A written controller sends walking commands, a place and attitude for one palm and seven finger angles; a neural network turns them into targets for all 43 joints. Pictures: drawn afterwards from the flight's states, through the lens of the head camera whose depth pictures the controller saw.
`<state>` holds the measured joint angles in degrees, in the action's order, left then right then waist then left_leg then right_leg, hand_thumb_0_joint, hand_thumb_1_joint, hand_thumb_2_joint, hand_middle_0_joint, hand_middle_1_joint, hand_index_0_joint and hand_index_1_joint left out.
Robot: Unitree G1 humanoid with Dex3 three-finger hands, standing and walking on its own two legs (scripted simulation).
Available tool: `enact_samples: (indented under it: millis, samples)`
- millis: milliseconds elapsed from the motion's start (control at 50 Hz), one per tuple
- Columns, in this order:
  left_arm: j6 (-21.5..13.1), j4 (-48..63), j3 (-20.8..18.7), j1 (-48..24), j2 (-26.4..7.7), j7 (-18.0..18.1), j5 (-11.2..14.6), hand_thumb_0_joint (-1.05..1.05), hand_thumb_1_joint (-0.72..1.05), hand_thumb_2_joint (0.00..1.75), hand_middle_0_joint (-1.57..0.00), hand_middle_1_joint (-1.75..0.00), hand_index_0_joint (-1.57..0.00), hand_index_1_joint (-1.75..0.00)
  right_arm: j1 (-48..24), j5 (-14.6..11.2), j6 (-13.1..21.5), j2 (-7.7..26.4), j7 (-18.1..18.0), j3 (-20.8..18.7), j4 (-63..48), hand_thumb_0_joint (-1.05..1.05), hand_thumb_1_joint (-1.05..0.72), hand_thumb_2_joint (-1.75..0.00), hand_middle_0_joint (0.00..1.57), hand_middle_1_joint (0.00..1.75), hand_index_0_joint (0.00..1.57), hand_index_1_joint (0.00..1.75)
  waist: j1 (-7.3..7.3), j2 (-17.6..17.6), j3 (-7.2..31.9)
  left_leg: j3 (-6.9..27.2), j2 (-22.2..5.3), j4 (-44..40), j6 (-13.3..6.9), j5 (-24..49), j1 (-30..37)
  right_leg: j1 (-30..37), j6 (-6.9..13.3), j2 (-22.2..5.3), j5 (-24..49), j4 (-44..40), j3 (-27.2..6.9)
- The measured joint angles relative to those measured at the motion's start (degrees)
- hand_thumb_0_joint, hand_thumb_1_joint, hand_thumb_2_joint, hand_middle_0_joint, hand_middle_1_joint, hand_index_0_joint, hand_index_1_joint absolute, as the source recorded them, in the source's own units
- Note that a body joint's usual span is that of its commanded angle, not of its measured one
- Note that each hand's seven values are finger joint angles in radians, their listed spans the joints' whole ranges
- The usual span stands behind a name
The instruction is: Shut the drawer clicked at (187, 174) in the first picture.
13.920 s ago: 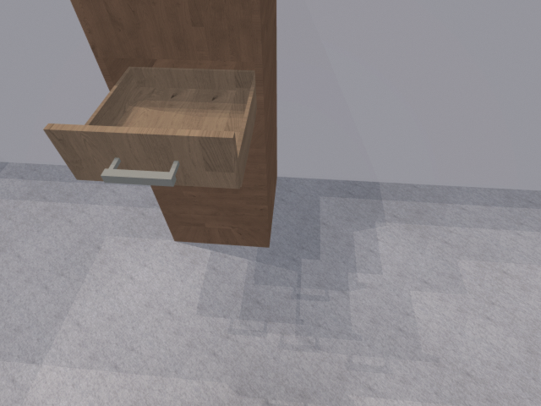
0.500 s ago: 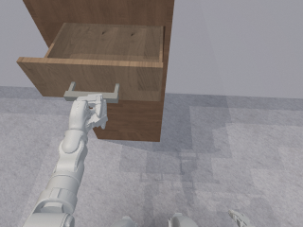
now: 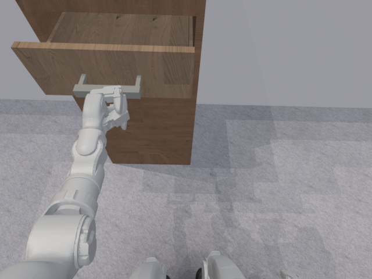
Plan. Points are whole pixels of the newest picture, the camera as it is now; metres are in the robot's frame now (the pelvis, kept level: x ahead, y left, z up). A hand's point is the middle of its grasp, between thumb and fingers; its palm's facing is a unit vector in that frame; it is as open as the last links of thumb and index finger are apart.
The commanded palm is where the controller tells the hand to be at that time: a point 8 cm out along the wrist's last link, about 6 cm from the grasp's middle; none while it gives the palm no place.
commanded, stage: push the drawer shut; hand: left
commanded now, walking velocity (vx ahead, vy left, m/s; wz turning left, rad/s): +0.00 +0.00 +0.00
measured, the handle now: (109, 85) +0.54 +0.16 +0.07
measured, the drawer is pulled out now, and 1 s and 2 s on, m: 0.13 0.01 0.00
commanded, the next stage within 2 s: pull the fist back off the drawer in 1.42 s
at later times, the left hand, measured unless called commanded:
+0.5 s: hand (128, 89) +0.52 +0.11 +0.07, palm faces -0.04 -1.00 -0.03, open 3.1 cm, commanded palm +0.51 +0.17 +0.07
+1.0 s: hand (131, 72) +0.58 +0.11 +0.07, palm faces -0.03 -1.00 -0.03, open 3.2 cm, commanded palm +0.56 +0.16 +0.07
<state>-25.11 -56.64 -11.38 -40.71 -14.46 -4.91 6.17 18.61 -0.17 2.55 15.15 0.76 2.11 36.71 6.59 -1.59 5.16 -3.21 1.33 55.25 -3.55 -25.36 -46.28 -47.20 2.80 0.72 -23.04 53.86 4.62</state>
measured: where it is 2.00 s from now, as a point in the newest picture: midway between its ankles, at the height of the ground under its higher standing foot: outside the picture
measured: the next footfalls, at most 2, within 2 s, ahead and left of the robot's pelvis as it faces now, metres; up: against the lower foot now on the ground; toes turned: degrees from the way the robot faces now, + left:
none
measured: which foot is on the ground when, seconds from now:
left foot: down 0.00-1.00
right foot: down 0.00-1.00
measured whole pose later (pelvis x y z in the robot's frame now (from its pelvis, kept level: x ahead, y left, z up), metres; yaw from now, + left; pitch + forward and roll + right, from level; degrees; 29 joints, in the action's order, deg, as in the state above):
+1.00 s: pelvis +0.01 +0.00 -0.02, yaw -2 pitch +25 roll -3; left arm -22.7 -75.1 -21.4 -64.5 -27.5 -4.7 -0.9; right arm 24.4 3.1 -1.4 15.8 2.3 3.5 36.0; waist 14.3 -2.9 5.6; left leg -2.3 -0.5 60.1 -3.7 -27.3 -58.0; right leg -57.7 2.8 2.5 -23.3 55.7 5.5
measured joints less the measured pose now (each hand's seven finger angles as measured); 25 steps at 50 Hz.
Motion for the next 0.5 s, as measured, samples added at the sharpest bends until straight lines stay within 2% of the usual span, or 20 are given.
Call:
enact_samples:
  millis: [240,500]
  samples:
    - [-0.95,-8.46,-4.06,-8.17,-3.87,-0.95,-1.67,0.00,0.77,0.90,-1.40,-1.60,-1.40,-1.60,1.97,0.67,-0.70,0.39,0.08,0.44,0.32,0.00,-0.91,-0.90,0.20,0.30,0.20,0.30,2.14,-0.04,0.12,0.05,-0.68,1.85,0.24,-0.17,-3.86,-3.78,0.40,0.57,0.17,1.38,0.15]
    - [0.63,-12.80,-7.46,-14.87,-8.83,-1.90,-3.19,0.01,0.75,0.88,-1.40,-1.60,-1.40,-1.60,3.88,1.42,-1.40,0.90,0.27,0.65,-0.45,0.00,-0.91,-0.90,0.20,0.30,0.20,0.30,4.63,-0.55,0.27,0.30,-1.52,3.53,0.37,-0.64,-8.10,-7.67,0.61,1.35,0.36,2.01,0.45]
